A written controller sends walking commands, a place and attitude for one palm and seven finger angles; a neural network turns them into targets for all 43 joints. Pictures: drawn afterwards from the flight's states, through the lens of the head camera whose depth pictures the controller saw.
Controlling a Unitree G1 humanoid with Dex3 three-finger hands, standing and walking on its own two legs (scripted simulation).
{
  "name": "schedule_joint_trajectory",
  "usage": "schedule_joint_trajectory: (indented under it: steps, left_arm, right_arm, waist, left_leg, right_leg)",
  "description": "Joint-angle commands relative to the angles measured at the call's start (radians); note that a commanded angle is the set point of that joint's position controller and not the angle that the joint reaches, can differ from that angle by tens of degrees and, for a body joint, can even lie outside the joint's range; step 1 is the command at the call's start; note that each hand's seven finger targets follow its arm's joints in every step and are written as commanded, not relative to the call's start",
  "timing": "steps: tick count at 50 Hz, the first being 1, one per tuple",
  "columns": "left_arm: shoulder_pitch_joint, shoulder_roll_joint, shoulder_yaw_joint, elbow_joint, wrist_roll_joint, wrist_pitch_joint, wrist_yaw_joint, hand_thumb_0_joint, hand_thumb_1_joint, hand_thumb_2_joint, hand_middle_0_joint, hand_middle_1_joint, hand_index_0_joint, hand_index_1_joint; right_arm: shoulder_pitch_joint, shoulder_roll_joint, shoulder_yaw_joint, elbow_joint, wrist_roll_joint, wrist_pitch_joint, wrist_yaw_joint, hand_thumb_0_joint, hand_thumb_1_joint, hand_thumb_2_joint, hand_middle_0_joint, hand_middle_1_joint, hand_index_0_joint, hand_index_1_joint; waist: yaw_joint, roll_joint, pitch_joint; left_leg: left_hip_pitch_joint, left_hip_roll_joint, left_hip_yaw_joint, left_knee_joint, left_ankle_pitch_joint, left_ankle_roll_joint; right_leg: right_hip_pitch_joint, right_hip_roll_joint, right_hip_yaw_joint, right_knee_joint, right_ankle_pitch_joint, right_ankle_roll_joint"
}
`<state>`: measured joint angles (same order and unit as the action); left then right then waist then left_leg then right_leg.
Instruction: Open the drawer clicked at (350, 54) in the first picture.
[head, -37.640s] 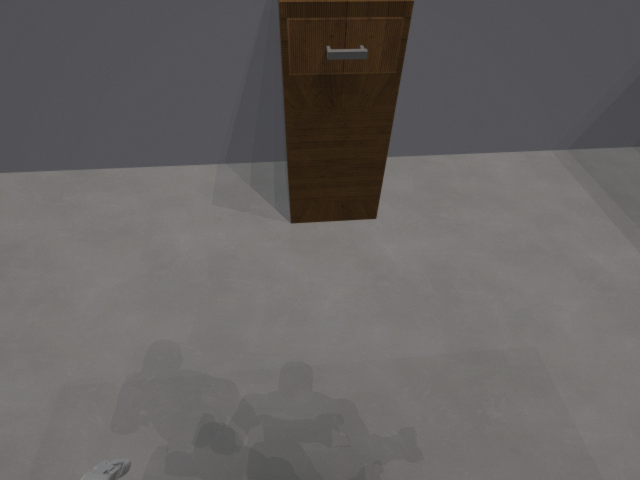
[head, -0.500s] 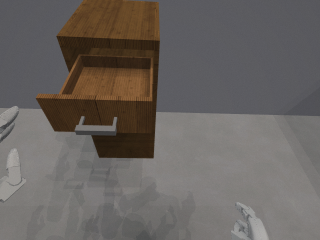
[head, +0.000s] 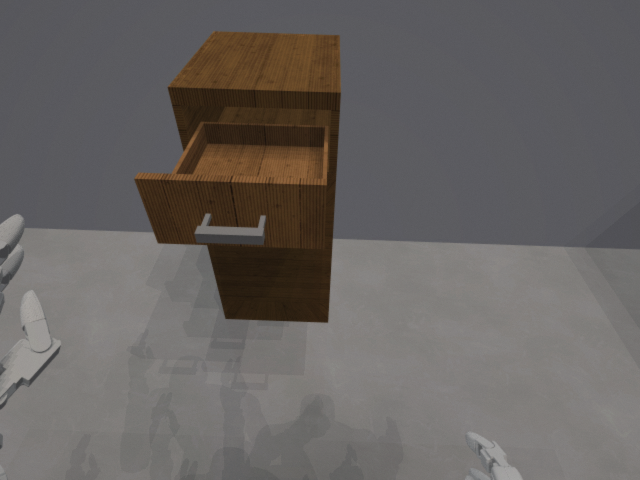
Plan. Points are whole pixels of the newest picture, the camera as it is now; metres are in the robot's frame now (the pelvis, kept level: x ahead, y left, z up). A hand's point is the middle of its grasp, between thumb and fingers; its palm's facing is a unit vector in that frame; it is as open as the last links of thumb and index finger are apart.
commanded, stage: stop stepping back and stand still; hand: left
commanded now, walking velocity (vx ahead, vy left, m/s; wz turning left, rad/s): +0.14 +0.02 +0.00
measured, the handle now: (232, 227) +0.55 +0.19 +0.00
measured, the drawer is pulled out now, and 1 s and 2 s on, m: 0.30 0.30 0.30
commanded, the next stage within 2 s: let the arm hang, fingers relaxed in 0.22 s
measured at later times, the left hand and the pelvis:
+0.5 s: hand (150, 446) +0.20 +0.23 -0.07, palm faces +0.07 -0.93 -0.36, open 7.4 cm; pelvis +0.01 +0.02 -0.01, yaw +1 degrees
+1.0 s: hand out of the picture +0.01 +0.25 -0.15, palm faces +0.01 -0.95 -0.30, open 7.3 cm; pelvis +0.00 +0.02 +0.01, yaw +0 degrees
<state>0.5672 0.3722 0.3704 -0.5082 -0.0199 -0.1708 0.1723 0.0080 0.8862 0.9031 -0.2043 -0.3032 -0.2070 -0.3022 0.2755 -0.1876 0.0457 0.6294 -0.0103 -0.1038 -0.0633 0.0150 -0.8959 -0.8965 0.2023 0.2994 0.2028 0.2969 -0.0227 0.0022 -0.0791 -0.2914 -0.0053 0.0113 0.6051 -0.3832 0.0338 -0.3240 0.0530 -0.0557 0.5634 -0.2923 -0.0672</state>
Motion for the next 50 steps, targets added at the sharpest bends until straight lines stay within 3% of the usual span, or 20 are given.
schedule_joint_trajectory:
  steps: [1, 4, 7, 8, 10, 11, 13, 15, 16, 17, 18, 20, 21, 23, 26, 28, 31, 35, 40, 50]
  left_arm:
    - [-0.054, 0.167, 0.084, -0.237, -0.001, -0.073, 0.004, 0.000, 0.900, 0.900, -0.200, -0.300, -0.200, -0.300]
    - [-0.055, 0.176, 0.097, -0.256, 0.004, -0.093, 0.009, 0.000, 0.900, 0.900, -0.200, -0.300, -0.200, -0.300]
    - [-0.043, 0.178, 0.095, -0.298, 0.009, -0.098, 0.012, 0.000, 0.900, 0.900, -0.200, -0.300, -0.200, -0.300]
    - [-0.053, 0.195, 0.105, -0.337, 0.007, -0.104, 0.016, 0.000, 0.900, 0.900, -0.200, -0.300, -0.200, -0.300]
    - [-0.038, 0.164, 0.092, -0.381, 0.012, -0.121, 0.027, 0.000, 0.900, 0.900, -0.200, -0.300, -0.200, -0.300]
    - [-0.032, 0.174, 0.101, -0.362, 0.020, -0.109, 0.029, 0.000, 0.900, 0.900, -0.200, -0.300, -0.200, -0.300]
    - [0.000, 0.197, 0.134, -0.316, 0.000, -0.102, 0.024, 0.000, 0.900, 0.900, -0.200, -0.300, -0.200, -0.300]
    - [0.062, 0.147, 0.111, -0.226, 0.000, -0.076, 0.021, 0.000, 0.900, 0.900, -0.200, -0.300, -0.200, -0.300]
    - [-0.094, -0.045, -0.275, 0.536, 0.092, 0.109, -0.124, 0.000, 0.900, 0.900, -0.200, -0.300, -0.200, -0.300]
    - [-0.072, -0.057, -0.281, 0.582, 0.075, 0.176, -0.149, 0.000, 0.900, 0.900, -0.200, -0.300, -0.200, -0.300]
    - [-0.076, -0.058, -0.288, 0.587, 0.076, 0.182, -0.158, 0.000, 0.900, 0.900, -0.200, -0.300, -0.200, -0.300]
    - [-0.184, -0.021, -0.272, 0.662, 0.060, 0.179, -0.175, 0.000, 0.900, 0.900, -0.200, -0.300, -0.200, -0.300]
    - [-0.196, -0.022, -0.280, 0.709, 0.063, 0.180, -0.173, 0.000, 0.900, 0.900, -0.200, -0.300, -0.200, -0.300]
    - [-0.248, 0.005, -0.284, 0.841, 0.062, 0.175, -0.165, 0.000, 0.900, 0.900, -0.200, -0.300, -0.200, -0.300]
    - [-0.283, 0.021, -0.296, 1.017, 0.050, 0.171, -0.158, 0.000, 0.900, 0.900, -0.200, -0.300, -0.200, -0.300]
    - [-0.286, 0.009, -0.308, 1.115, 0.040, 0.174, -0.152, 0.000, 0.900, 0.900, -0.200, -0.300, -0.200, -0.300]
    - [-0.265, -0.014, -0.320, 1.261, 0.034, 0.170, -0.152, 0.000, 0.900, 0.900, -0.200, -0.300, -0.200, -0.300]
    - [-0.273, -0.039, -0.317, 1.362, 0.035, 0.167, -0.151, 0.000, 0.900, 0.900, -0.200, -0.300, -0.200, -0.300]
    - [-0.297, -0.030, -0.325, 1.458, 0.034, 0.165, -0.152, 0.000, 0.900, 0.900, -0.200, -0.300, -0.200, -0.300]
    - [-0.307, 0.001, -0.331, 1.554, 0.033, 0.160, -0.148, 0.000, 0.900, 0.900, -0.200, -0.300, -0.200, -0.300]
  right_arm:
    - [-0.136, -0.137, -0.077, -0.152, -0.001, -0.050, -0.005, 0.000, -0.900, -0.900, 0.200, 0.300, 0.200, 0.300]
    - [-0.122, -0.128, -0.080, -0.145, -0.003, -0.049, 0.000, 0.000, -0.900, -0.900, 0.200, 0.300, 0.200, 0.300]
    - [-0.115, -0.117, -0.064, -0.142, -0.015, -0.048, -0.013, 0.000, -0.900, -0.900, 0.200, 0.300, 0.200, 0.300]
    - [-0.113, -0.134, -0.067, -0.140, -0.017, -0.056, -0.021, 0.000, -0.900, -0.900, 0.200, 0.300, 0.200, 0.300]
    - [-0.108, -0.147, -0.066, -0.156, -0.019, -0.076, -0.021, 0.000, -0.900, -0.900, 0.200, 0.300, 0.200, 0.300]
    - [-0.113, -0.127, -0.069, -0.158, -0.017, -0.086, -0.017, 0.000, -0.900, -0.900, 0.200, 0.300, 0.200, 0.300]
    - [-0.110, -0.129, -0.078, -0.147, 0.003, -0.100, -0.014, 0.000, -0.900, -0.900, 0.200, 0.300, 0.200, 0.300]
    - [-0.114, -0.135, -0.072, -0.137, 0.012, -0.099, -0.010, 0.000, -0.900, -0.900, 0.200, 0.300, 0.200, 0.300]
    - [-0.181, -0.261, -0.148, 0.068, -0.015, -0.088, 0.060, 0.000, -0.900, -0.900, 0.200, 0.300, 0.200, 0.300]
    - [-0.099, -0.177, -0.140, 0.047, -0.001, -0.029, 0.059, 0.000, -0.900, -0.900, 0.200, 0.300, 0.200, 0.300]
    - [-0.061, -0.145, -0.131, 0.043, -0.003, -0.027, 0.056, 0.000, -0.900, -0.900, 0.200, 0.300, 0.200, 0.300]
    - [-0.006, -0.139, -0.100, 0.061, 0.003, 0.028, 0.069, 0.000, -0.900, -0.900, 0.200, 0.300, 0.200, 0.300]
    - [-0.026, -0.159, -0.097, 0.068, -0.011, 0.044, 0.065, 0.000, -0.900, -0.900, 0.200, 0.300, 0.200, 0.300]
    - [-0.064, -0.171, -0.100, 0.074, -0.019, 0.060, 0.063, 0.000, -0.900, -0.900, 0.200, 0.300, 0.200, 0.300]
    - [-0.062, -0.175, -0.087, 0.119, -0.020, 0.073, 0.061, 0.000, -0.900, -0.900, 0.200, 0.300, 0.200, 0.300]
    - [-0.073, -0.173, -0.077, 0.152, -0.017, 0.076, 0.057, 0.000, -0.900, -0.900, 0.200, 0.300, 0.200, 0.300]
    - [-0.063, -0.145, -0.065, 0.210, -0.010, 0.081, 0.047, 0.000, -0.900, -0.900, 0.200, 0.300, 0.200, 0.300]
    - [-0.022, -0.123, -0.072, 0.267, -0.012, 0.092, 0.038, 0.000, -0.900, -0.900, 0.200, 0.300, 0.200, 0.300]
    - [0.004, -0.145, -0.082, 0.325, -0.007, 0.098, 0.032, 0.000, -0.900, -0.900, 0.200, 0.300, 0.200, 0.300]
    - [0.003, -0.159, -0.084, 0.405, -0.006, 0.097, 0.037, 0.000, -0.900, -0.900, 0.200, 0.300, 0.200, 0.300]
  waist:
    - [0.004, -0.170, 0.048]
    - [0.008, -0.123, 0.019]
    - [-0.011, -0.043, 0.054]
    - [-0.014, 0.063, 0.058]
    - [0.005, 0.356, 0.087]
    - [0.007, 0.282, 0.078]
    - [0.019, 0.138, 0.037]
    - [0.022, 0.133, 0.064]
    - [-0.003, 0.054, 0.111]
    - [0.001, -0.052, 0.032]
    - [-0.016, -0.106, 0.014]
    - [-0.030, -0.141, 0.054]
    - [-0.005, -0.226, 0.065]
    - [0.006, -0.315, 0.084]
    - [0.013, -0.124, 0.048]
    - [0.028, 0.079, 0.046]
    - [0.030, 0.155, 0.031]
    - [0.020, 0.175, 0.005]
    - [0.014, 0.037, 0.074]
    - [0.013, -0.019, 0.129]
  left_leg:
    - [-0.224, -0.003, 0.020, 0.186, -0.062, 0.004]
    - [-0.202, 0.039, -0.031, 0.228, -0.133, -0.002]
    - [0.070, 0.030, 0.025, -0.058, -0.001, 0.009]
    - [0.136, 0.037, -0.014, -0.170, -0.022, 0.016]
    - [0.051, 0.303, -0.432, -0.426, -0.275, 0.118]
    - [-0.010, 0.333, -0.417, -0.429, -0.195, 0.153]
    - [-0.021, 0.290, -0.295, -0.355, -0.058, 0.127]
    - [-0.090, 0.233, -0.151, -0.274, 0.069, 0.087]
    - [-0.120, 0.119, -0.059, -0.033, 0.266, 0.018]
    - [-0.079, 0.085, -0.005, 0.038, 0.198, -0.021]
    - [-0.049, 0.061, -0.002, 0.065, 0.174, -0.041]
    - [-0.005, 0.049, -0.043, -0.016, 0.116, -0.028]
    - [-0.037, 0.061, -0.062, -0.004, 0.206, -0.010]
    - [-0.041, 0.035, -0.045, 0.020, 0.274, -0.014]
    - [0.035, 0.059, -0.065, -0.083, 0.426, -0.013]
    - [0.047, 0.096, -0.091, -0.149, 0.472, -0.004]
    - [0.041, 0.098, -0.084, -0.192, 0.365, -0.004]
    - [0.076, 0.102, -0.083, -0.215, 0.288, -0.004]
    - [0.092, 0.117, -0.086, -0.243, 0.262, -0.003]
    - [0.110, 0.108, -0.081, -0.298, 0.163, -0.003]
  right_leg:
    - [0.098, -0.317, 0.527, -0.357, -0.394, -0.108]
    - [0.074, -0.376, 0.508, -0.365, -0.380, -0.144]
    - [-0.129, -0.261, 0.287, -0.290, -0.359, -0.070]
    - [-0.164, -0.202, 0.228, -0.186, -0.321, -0.039]
    - [-0.192, -0.029, 0.038, 0.215, -0.199, 0.051]
    - [-0.151, -0.036, 0.041, 0.356, -0.188, 0.063]
    - [-0.083, -0.057, 0.060, 0.288, -0.170, 0.075]
    - [0.058, -0.060, 0.016, 0.071, -0.082, 0.085]
    - [-0.012, -0.143, 0.074, 0.038, 0.117, 0.056]
    - [0.001, -0.197, 0.168, -0.038, 0.278, 0.030]
    - [-0.009, -0.241, 0.199, -0.077, 0.408, 0.009]
    - [-0.120, -0.231, 0.133, -0.091, 0.063, 0.010]
    - [-0.078, -0.178, 0.119, -0.080, 0.073, 0.022]
    - [-0.009, -0.208, 0.151, -0.110, 0.233, -0.005]
    - [0.084, -0.179, 0.143, -0.065, 0.355, 0.014]
    - [0.123, -0.134, 0.116, -0.062, 0.244, 0.038]
    - [0.184, -0.127, 0.114, -0.115, 0.173, 0.039]
    - [0.202, -0.131, 0.098, -0.164, 0.168, 0.029]
    - [0.169, -0.140, 0.095, -0.211, 0.153, 0.025]
    - [0.124, -0.146, 0.117, -0.255, 0.050, 0.029]
